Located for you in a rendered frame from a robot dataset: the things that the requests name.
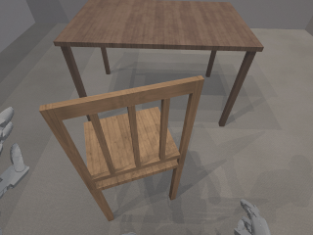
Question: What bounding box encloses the robot right hand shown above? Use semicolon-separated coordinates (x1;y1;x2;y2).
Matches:
234;199;271;235

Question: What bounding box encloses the table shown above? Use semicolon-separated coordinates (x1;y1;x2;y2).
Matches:
53;0;264;127

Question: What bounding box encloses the chair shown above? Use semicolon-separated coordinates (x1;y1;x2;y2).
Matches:
39;75;204;221

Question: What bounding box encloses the robot left hand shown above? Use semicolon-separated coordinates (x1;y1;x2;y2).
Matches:
0;107;29;199

